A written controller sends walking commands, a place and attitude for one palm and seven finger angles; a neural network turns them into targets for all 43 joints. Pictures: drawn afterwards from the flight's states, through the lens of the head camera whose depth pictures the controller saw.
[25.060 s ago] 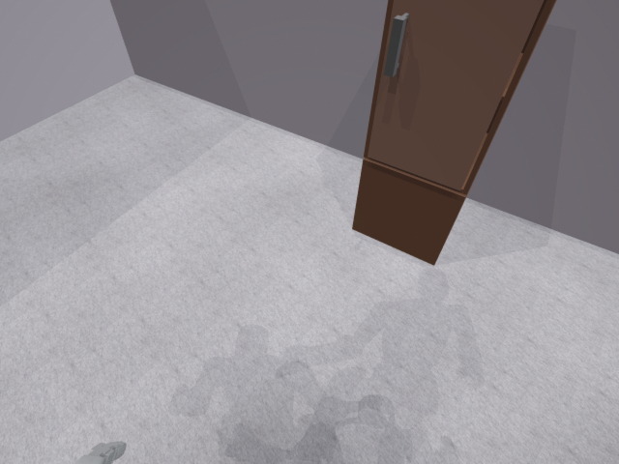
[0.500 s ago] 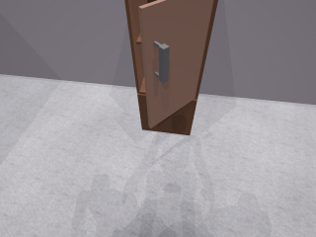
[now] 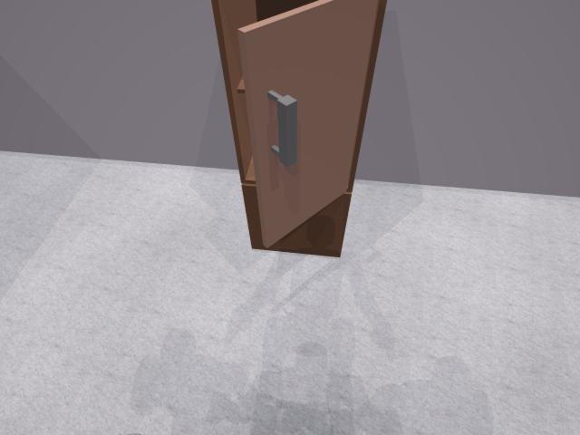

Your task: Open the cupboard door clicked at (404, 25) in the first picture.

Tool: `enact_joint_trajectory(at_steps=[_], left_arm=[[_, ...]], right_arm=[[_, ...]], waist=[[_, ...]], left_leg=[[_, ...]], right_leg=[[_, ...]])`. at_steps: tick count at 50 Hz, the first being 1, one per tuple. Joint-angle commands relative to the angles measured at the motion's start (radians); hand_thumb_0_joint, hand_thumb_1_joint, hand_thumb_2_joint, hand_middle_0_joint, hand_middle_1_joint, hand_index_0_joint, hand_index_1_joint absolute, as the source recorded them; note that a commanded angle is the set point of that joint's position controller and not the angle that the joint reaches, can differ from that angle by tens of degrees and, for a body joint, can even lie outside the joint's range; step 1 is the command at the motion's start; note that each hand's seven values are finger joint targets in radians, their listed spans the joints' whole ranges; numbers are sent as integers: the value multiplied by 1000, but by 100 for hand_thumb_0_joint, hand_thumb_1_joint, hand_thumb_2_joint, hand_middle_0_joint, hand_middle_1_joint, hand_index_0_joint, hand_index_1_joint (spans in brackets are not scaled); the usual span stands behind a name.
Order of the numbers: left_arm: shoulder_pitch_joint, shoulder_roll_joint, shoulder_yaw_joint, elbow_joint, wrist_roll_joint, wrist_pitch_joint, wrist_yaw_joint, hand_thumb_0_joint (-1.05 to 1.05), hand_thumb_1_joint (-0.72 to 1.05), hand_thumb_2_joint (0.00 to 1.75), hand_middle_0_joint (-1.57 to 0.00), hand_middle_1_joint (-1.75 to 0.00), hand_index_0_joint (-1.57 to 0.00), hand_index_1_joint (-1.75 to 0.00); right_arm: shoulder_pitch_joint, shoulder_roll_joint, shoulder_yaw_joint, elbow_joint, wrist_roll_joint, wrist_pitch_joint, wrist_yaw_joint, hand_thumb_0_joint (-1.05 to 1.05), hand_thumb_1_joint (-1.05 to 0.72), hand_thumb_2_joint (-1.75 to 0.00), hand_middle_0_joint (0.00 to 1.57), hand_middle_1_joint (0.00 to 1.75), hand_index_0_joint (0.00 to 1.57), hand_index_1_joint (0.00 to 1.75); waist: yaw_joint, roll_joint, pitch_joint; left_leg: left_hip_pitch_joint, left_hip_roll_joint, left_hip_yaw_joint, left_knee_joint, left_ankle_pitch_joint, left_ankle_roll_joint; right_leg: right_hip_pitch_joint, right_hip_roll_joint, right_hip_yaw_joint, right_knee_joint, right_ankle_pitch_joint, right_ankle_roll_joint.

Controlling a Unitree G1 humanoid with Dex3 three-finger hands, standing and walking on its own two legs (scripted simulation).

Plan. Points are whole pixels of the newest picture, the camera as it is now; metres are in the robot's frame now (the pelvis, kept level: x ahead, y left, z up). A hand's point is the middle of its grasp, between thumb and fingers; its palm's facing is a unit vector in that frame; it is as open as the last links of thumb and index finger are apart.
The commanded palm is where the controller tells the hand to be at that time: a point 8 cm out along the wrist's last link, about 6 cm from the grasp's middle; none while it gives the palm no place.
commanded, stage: look to check the result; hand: left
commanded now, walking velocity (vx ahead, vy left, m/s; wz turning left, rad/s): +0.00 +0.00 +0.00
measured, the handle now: (280, 128) +0.65 +0.05 +0.05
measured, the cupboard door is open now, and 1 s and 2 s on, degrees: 49 49 49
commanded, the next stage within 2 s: walk to a spot facing it in 0.56 s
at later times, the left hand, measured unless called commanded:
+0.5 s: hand out of the picture +0.10 +0.24 -0.16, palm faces -0.02 -0.94 -0.33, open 7.4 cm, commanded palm none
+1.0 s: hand out of the picture +0.10 +0.20 -0.17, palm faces -0.11 -0.95 -0.29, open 7.4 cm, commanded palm none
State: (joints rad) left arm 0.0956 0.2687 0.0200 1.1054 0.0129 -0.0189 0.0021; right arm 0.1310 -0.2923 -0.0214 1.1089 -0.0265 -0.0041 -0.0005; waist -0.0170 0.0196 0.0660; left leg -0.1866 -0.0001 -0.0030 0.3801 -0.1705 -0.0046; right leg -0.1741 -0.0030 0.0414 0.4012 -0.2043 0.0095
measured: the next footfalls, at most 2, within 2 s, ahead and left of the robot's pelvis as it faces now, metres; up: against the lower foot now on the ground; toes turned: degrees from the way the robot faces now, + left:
left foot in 1.50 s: +0.12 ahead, +0.10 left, +0.00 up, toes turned -28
right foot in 1.82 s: -0.01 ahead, -0.17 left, +0.00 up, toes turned -40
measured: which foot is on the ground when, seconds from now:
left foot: down 0.00-1.00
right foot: down 0.00-1.00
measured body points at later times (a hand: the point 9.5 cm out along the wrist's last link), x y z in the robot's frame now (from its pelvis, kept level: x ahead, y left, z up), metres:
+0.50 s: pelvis +0.02 +0.00 +0.00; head +0.05 -0.01 +0.45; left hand +0.10 +0.29 -0.13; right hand +0.09 -0.29 -0.14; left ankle +0.02 +0.12 -0.74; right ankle +0.01 -0.13 -0.74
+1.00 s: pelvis +0.02 -0.01 -0.01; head +0.06 -0.03 +0.44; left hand +0.11 +0.25 -0.15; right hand +0.06 -0.28 -0.16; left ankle +0.02 +0.12 -0.74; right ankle +0.00 -0.11 -0.73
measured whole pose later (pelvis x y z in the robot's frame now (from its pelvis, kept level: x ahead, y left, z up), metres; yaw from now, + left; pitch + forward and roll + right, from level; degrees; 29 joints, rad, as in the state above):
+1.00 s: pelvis +0.02 -0.01 -0.01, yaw -8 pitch -1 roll +2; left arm 0.15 0.27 0.05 1.03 0.01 0.06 -0.01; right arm 0.13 -0.24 -0.03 1.01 -0.03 0.03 -0.02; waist 0.02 -0.02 0.11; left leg -0.19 0.05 0.13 0.49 -0.28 -0.02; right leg -0.32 0.02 0.07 0.73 -0.40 0.00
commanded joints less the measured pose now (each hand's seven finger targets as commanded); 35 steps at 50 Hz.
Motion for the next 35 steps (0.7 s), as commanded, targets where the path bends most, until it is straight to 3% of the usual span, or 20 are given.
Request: enact_joint_trajectory(at_steps=[1,9,35], left_arm=[[0,206,37,-41,0,-14,16,0,90,90,-20,-30,-20,-30],[-15,221,36,-40,-2,-18,18,0,90,90,-20,-30,-20,-30],[-23,255,37,-38,-2,-19,17,0,90,90,-20,-30,-20,-30]], right_arm=[[-2,-166,-30,-41,4,-13,-11,0,-90,-90,20,30,20,30],[-19,-184,-29,-41,7,-15,-14,0,-90,-90,20,30,20,30],[-50,-222,-33,-44,9,-17,-16,0,-90,-90,20,30,20,30]], waist=[[8,-17,-76],[7,-27,-109],[6,-19,-105]], left_leg=[[52,98,-92,-67,82,27],[90,105,-85,-62,172,26],[143,116,-68,-71,215,22]], right_leg=[[5,-95,81,-89,83,-56],[46,-102,76,-86,201,-54],[53,-105,84,-101,263,-53]])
